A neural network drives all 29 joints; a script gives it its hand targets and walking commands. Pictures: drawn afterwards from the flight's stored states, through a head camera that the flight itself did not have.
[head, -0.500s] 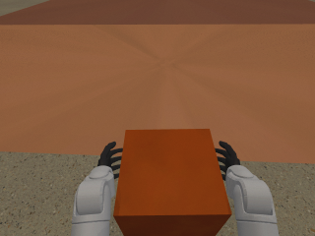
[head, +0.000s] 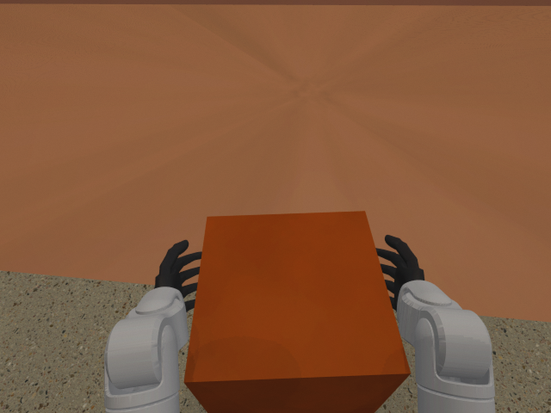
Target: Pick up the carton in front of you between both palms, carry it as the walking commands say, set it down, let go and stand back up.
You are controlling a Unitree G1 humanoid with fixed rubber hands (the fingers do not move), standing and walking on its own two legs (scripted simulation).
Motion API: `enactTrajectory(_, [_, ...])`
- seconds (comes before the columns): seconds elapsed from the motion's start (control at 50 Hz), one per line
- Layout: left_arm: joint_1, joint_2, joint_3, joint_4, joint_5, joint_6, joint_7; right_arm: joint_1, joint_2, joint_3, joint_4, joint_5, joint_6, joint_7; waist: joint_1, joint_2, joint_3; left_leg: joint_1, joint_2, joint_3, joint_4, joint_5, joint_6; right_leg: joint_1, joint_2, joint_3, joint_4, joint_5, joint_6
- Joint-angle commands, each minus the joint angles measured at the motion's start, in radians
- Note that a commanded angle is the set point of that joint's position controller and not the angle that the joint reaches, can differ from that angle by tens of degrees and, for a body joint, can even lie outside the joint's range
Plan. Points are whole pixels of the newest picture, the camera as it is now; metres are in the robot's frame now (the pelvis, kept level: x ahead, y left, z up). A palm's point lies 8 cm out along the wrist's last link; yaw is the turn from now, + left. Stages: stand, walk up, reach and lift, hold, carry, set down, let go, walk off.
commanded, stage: carry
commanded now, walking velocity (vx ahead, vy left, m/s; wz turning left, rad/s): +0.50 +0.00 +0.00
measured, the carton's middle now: (289, 326) +0.26 +0.01 +0.02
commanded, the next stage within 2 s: none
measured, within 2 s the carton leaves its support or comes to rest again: neither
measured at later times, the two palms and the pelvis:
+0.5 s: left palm (207, 149) +0.60 +0.17 +0.08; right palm (361, 153) +0.57 -0.13 +0.08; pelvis +0.32 +0.04 +0.00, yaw -4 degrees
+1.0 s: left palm (241, 36) +0.99 +0.14 +0.16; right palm (354, 37) +0.99 -0.16 +0.15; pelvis +0.65 -0.01 +0.00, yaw -2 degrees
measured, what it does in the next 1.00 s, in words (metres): walks ahead: left foot, then right foot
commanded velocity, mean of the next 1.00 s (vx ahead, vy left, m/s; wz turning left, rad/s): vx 0.50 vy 0.00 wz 0.00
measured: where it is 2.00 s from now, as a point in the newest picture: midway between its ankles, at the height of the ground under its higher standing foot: (289, 192)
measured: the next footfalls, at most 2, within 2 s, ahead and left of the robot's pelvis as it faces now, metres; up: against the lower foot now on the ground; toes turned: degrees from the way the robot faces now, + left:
left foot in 0.14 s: +0.29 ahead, +0.11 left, +0.00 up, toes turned +9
right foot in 0.68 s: +0.63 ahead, -0.09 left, +0.00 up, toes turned -13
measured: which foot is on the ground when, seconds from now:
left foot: up 0.00-0.12, down 0.14-0.70, up 0.72-1.00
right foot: down 0.00-0.14, up 0.16-0.66, down 0.68-1.00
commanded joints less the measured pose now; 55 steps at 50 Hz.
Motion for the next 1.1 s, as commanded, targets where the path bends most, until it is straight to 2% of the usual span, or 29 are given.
enactTrajectory(0.0, [-0.422,-0.89,-0.735,-0.022,-0.43,0.011,-0.296,-0.356,0.901,0.682,-0.001,0.328,-0.01,0.221,-0.02,-0.122,-0.086,-0.032,-0.033,0.082,-0.21,0.107,0.003,0.142,-0.192,0.093,-0.04,0.587,-0.074])
enactTrajectory(0.04, [-0.413,-0.888,-0.731,-0.018,-0.427,0.005,-0.299,-0.374,0.901,0.692,-0.022,0.336,-0.012,0.221,-0.019,-0.158,-0.071,0.082,-0.046,0.116,-0.273,0.192,0.02,0.091,-0.195,0.062,-0.03,0.644,-0.058])
enactTrajectory(0.08, [-0.417,-0.886,-0.729,-0.031,-0.424,0.0,-0.3,-0.385,0.904,0.702,-0.034,0.35,-0.016,0.226,-0.029,-0.165,-0.116,0.257,-0.073,0.142,-0.3,0.228,0.035,0.072,-0.192,0.003,0.088,0.804,-0.033])
enactTrajectory(0.1, [-0.42,-0.884,-0.73,-0.038,-0.423,0.0,-0.3,-0.379,0.905,0.703,-0.032,0.355,-0.018,0.229,-0.045,-0.146,-0.165,0.403,-0.11,0.174,-0.332,0.187,0.039,0.035,-0.165,-0.045,0.219,0.816,-0.01])
enactTrajectory(0.12, [-0.421,-0.88,-0.731,-0.042,-0.419,-0.002,-0.3,-0.379,0.903,0.703,-0.034,0.357,-0.021,0.234,-0.063,-0.099,-0.222,0.579,-0.097,0.166,-0.337,0.118,0.038,-0.052,-0.136,-0.06,0.39,0.7,0.008])
enactTrajectory(0.14, [-0.437,-0.871,-0.734,-0.045,-0.415,-0.002,-0.301,-0.364,0.905,0.7,-0.023,0.354,-0.021,0.239,-0.087,0.028,-0.271,0.712,0.075,-0.102,-0.404,-0.102,0.065,-0.208,-0.095,-0.049,0.63,0.437,0.03])
enactTrajectory(0.16, [-0.444,-0.881,-0.744,-0.063,-0.415,0.001,-0.299,-0.372,0.901,0.699,-0.003,0.35,-0.031,0.247,-0.065,0.289,-0.31,0.849,0.357,-0.626,-0.564,-0.186,0.216,-0.486,0.045,0.009,0.909,-0.052,0.065])
enactTrajectory(0.18, [-0.439,-0.884,-0.745,-0.047,-0.41,-0.005,-0.297,-0.367,0.924,0.707,-0.006,0.371,-0.035,0.251,-0.065,0.251,-0.299,0.818,0.378,-0.676,-0.621,-0.082,0.25,-0.561,0.016,0.149,1.051,-0.148,0.037])
enactTrajectory(0.2, [-0.443,-0.907,-0.746,-0.047,-0.412,-0.015,-0.296,-0.387,0.949,0.72,-0.022,0.387,-0.042,0.254,-0.068,0.202,-0.287,0.772,0.347,-0.558,-0.594,0.061,0.234,-0.578,-0.035,0.171,1.083,-0.12,0.01])
enactTrajectory(0.22, [-0.441,-0.937,-0.746,-0.045,-0.409,-0.026,-0.295,-0.402,0.973,0.73,-0.033,0.397,-0.051,0.257,-0.066,0.1,-0.284,0.734,0.319,-0.462,-0.572,0.148,0.204,-0.573,-0.073,0.175,1.039,-0.073,-0.002])
enactTrajectory(0.24, [-0.423,-0.959,-0.747,-0.042,-0.404,-0.037,-0.292,-0.417,0.991,0.742,-0.049,0.409,-0.059,0.261,-0.061,0.053,-0.267,0.677,0.292,-0.38,-0.58,0.199,0.174,-0.553,-0.102,0.174,0.959,-0.028,-0.004])
enactTrajectory(0.28, [-0.386,-0.985,-0.748,-0.034,-0.388,-0.055,-0.283,-0.417,1.003,0.759,-0.064,0.427,-0.069,0.267,-0.057,0.091,-0.279,0.634,0.261,-0.273,-0.609,0.198,0.146,-0.502,-0.097,0.144,0.827,0.015,0.004])
enactTrajectory(0.32, [-0.332,-0.991,-0.747,-0.018,-0.366,-0.07,-0.271,-0.386,0.987,0.762,-0.07,0.434,-0.073,0.276,-0.058,0.112,-0.268,0.64,0.248,-0.213,-0.63,0.208,0.152,-0.515,-0.084,0.111,0.726,0.018,0.017])
enactTrajectory(0.46, [-0.359,-0.929,-0.767,-0.099,-0.368,-0.066,-0.244,-0.37,0.88,0.746,-0.128,0.435,-0.057,0.283,-0.061,0.153,-0.13,0.703,0.185,-0.054,-0.636,0.397,0.128,-0.613,-0.061,0.009,0.426,0.208,0.043])
enactTrajectory(0.56, [-0.447,-0.8,-0.746,-0.184,-0.41,0.008,-0.235,-0.408,0.76,0.693,-0.184,0.409,0.003,0.246,-0.068,0.167,-0.049,0.712,0.166,0.01,-0.602,0.533,0.119,-0.558,-0.029,-0.052,0.293,0.274,0.013])
enactTrajectory(0.62, [-0.486,-0.732,-0.718,-0.184,-0.419,0.054,-0.234,-0.46,0.698,0.666,-0.202,0.396,0.046,0.229,-0.048,0.186,-0.124,0.694,0.142,0.091,-0.386,0.816,0.072,-0.287,0.047,-0.118,0.233,0.25,-0.013])
enactTrajectory(0.64, [-0.509,-0.712,-0.706,-0.18,-0.419,0.066,-0.234,-0.494,0.677,0.662,-0.208,0.396,0.06,0.225,-0.03,0.146,-0.19,0.625,0.103,0.134,-0.201,0.779,0.047,-0.098,0.076,-0.142,0.195,0.21,-0.016])
enactTrajectory(0.66, [-0.533,-0.694,-0.694,-0.181,-0.416,0.078,-0.233,-0.55,0.654,0.662,-0.213,0.399,0.071,0.222,0.011,0.071,-0.268,0.451,0.088,0.111,0.021,0.506,0.028,0.125,-0.052,0.017,0.188,0.121,-0.023])
enactTrajectory(0.68, [-0.579,-0.655,-0.675,-0.156,-0.405,0.082,-0.232,-0.602,0.669,0.67,-0.23,0.418,0.091,0.217,0.007,-0.195,-0.369,0.123,-0.041,0.059,0.358,0.168,-0.016,0.362,-0.353,0.542,0.103,-0.053,-0.192])
enactTrajectory(0.7, [-0.59,-0.683,-0.675,-0.143,-0.419,0.092,-0.229,-0.647,0.652,0.659,-0.22,0.418,0.097,0.216,0.017,-0.245,-0.339,-0.032,-0.1,-0.067,0.535,-0.209,0.0,0.344,-0.395,0.712,-0.029,0.06,-0.238])
enactTrajectory(0.72, [-0.643,-0.687,-0.677,-0.164,-0.433,0.098,-0.229,-0.677,0.688,0.656,-0.188,0.42,0.103,0.215,0.001,-0.181,-0.315,-0.082,-0.03,-0.132,0.607,-0.189,0.032,0.31,-0.376,0.574,0.008,0.167,-0.222])
enactTrajectory(0.74, [-0.689,-0.718,-0.689,-0.162,-0.446,0.102,-0.229,-0.701,0.7,0.648,-0.179,0.42,0.102,0.214,-0.005,-0.068,-0.309,-0.089,0.007,-0.141,0.58,-0.145,0.049,0.257,-0.34,0.471,0.038,0.28,-0.189])
enactTrajectory(0.76, [-0.747,-0.737,-0.695,-0.165,-0.458,0.102,-0.23,-0.734,0.715,0.65,-0.163,0.421,0.102,0.211,-0.01,-0.015,-0.288,-0.081,0.037,-0.137,0.515,-0.102,0.053,0.193,-0.325,0.384,0.041,0.347,-0.158])
enactTrajectory(0.8, [-0.823,-0.743,-0.697,-0.138,-0.472,0.105,-0.232,-0.785,0.718,0.649,-0.118,0.412,0.102,0.201,-0.014,-0.043,-0.296,-0.034,0.044,-0.113,0.409,-0.042,0.048,0.119,-0.287,0.276,0.02,0.299,-0.12])
enactTrajectory(0.84, [-0.888,-0.725,-0.689,-0.078,-0.482,0.107,-0.236,-0.847,0.711,0.648,-0.057,0.403,0.101,0.189,-0.008,-0.078,-0.29,-0.063,0.033,-0.087,0.34,-0.014,0.04,0.108,-0.269,0.226,0.008,0.292,-0.131])
enactTrajectory(0.94, [-1.04,-0.72,-0.631,0.106,-0.499,0.113,-0.236,-1.023,0.719,0.616,0.104,0.421,0.111,0.173,0.0,-0.104,-0.225,-0.167,0.029,-0.031,0.121,0.089,0.018,0.127,-0.228,0.135,0.013,0.35,-0.152])
enactTrajectory(1.02, [-1.172,-0.755,-0.573,0.222,-0.496,0.113,-0.228,-1.176,0.765,0.577,0.209,0.459,0.114,0.173,0.018,-0.117,-0.186,-0.127,-0.007,0.026,-0.08,0.127,0.045,0.148,-0.202,0.087,0.062,0.461,-0.143])
enactTrajectory(1.06, [-1.249,-0.777,-0.547,0.272,-0.496,0.11,-0.22,-1.25,0.783,0.549,0.259,0.473,0.113,0.174,0.008,-0.134,-0.184,-0.053,-0.035,0.053,-0.156,0.112,0.074,0.159,-0.202,0.066,0.108,0.55,-0.122])
enactTrajectory(1.08, [-1.283,-0.79,-0.535,0.295,-0.497,0.108,-0.216,-1.281,0.792,0.532,0.284,0.478,0.112,0.175,-0.01,-0.142,-0.2,0.02,-0.06,0.069,-0.19,0.101,0.091,0.157,-0.2,0.043,0.174,0.666,-0.105])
